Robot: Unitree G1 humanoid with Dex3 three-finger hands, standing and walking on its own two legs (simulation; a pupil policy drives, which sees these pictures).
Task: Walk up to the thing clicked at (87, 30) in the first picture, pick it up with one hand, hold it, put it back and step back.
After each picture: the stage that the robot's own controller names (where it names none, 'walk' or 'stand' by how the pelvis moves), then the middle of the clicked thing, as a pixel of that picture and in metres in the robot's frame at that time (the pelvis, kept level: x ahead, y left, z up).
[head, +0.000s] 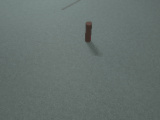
stand; (88, 32) +1.41 -0.05 -0.66
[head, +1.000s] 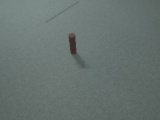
walk; (72, 44) +1.26 +0.21 -0.63
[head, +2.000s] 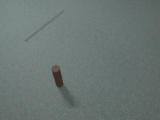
walk; (57, 76) +0.77 +0.28 -0.65
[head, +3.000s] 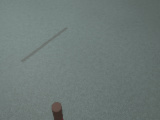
walk; (57, 114) +0.48 +0.18 -0.64
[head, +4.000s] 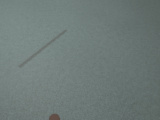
stand; out of the picture +0.39 +0.18 -0.65
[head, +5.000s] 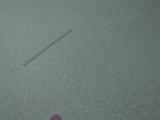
stand; out of the picture +0.38 +0.17 -0.65
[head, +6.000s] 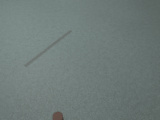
stand; out of the picture +0.41 +0.18 -0.66
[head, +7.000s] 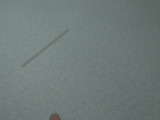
stand; out of the picture +0.39 +0.19 -0.66
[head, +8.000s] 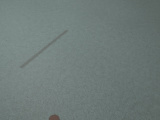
stand; out of the picture +0.39 +0.20 -0.66
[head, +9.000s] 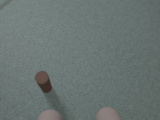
go down; (44, 83) +0.43 +0.18 -0.48
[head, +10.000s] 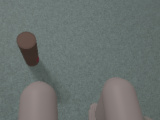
go down; (29, 51) +0.48 +0.20 -0.27
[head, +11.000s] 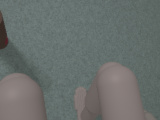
close in; out of the picture +0.47 +0.22 -0.21
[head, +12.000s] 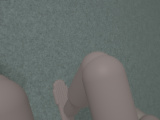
close; out of the picture +0.47 +0.25 -0.17
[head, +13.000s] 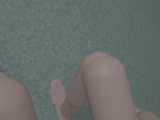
lift; out of the picture +0.44 +0.25 -0.17
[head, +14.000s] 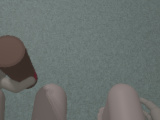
lift; (20, 68) +0.34 +0.20 -0.02
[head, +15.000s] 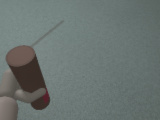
hold; (32, 82) +0.31 +0.17 +0.05
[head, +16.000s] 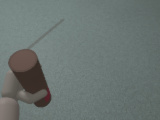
hold; (34, 83) +0.31 +0.17 +0.04
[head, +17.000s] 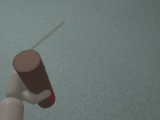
hold; (38, 83) +0.31 +0.16 +0.04
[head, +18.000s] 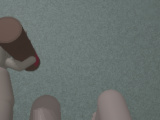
crouch; (21, 50) +0.42 +0.18 -0.04
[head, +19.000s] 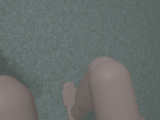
lower; out of the picture +0.46 +0.22 -0.16
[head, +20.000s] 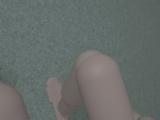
lower; out of the picture +0.47 +0.26 -0.18
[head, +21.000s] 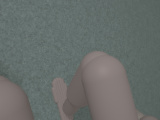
lower; out of the picture +0.46 +0.26 -0.17
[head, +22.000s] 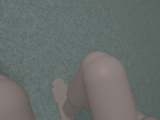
lower; out of the picture +0.46 +0.26 -0.17
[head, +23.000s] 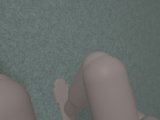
rest; out of the picture +0.45 +0.25 -0.17
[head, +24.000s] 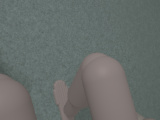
open; out of the picture +0.46 +0.24 -0.18
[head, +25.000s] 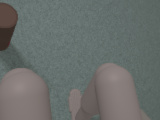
stand; (1, 31) +0.46 +0.21 -0.20
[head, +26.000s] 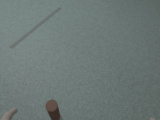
stand; (53, 111) +0.40 +0.16 -0.56
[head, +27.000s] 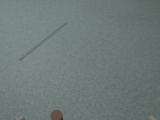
stand; out of the picture +0.39 +0.16 -0.60
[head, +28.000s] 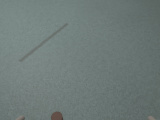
stand; out of the picture +0.38 +0.16 -0.60
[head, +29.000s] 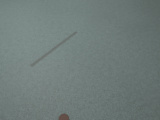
stand; out of the picture +0.41 +0.15 -0.65
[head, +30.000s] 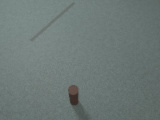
walk; (73, 96) +0.48 +0.08 -0.64
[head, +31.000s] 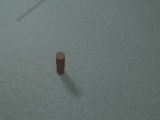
walk; (60, 64) +0.75 +0.12 -0.63
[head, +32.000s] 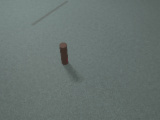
stand; (64, 54) +1.04 +0.21 -0.63
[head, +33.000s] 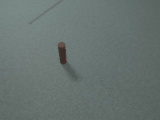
stand; (62, 53) +1.03 +0.20 -0.65
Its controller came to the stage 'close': yes
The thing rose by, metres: 0.69
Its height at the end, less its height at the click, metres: +0.00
